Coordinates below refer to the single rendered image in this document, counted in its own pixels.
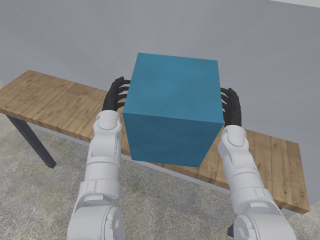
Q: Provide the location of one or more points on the table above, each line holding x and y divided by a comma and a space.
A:
71, 108

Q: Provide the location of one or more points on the left robot upper arm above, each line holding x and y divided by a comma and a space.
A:
104, 222

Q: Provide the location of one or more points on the robot left forearm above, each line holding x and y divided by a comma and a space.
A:
101, 182

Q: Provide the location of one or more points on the carton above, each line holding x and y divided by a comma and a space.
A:
173, 109

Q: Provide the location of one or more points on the right robot hand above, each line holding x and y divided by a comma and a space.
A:
232, 114

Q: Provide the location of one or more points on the right robot upper arm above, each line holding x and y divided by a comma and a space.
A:
261, 226

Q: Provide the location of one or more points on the left robot hand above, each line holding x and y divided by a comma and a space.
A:
112, 97

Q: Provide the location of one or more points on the robot right forearm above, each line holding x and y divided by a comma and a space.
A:
248, 194

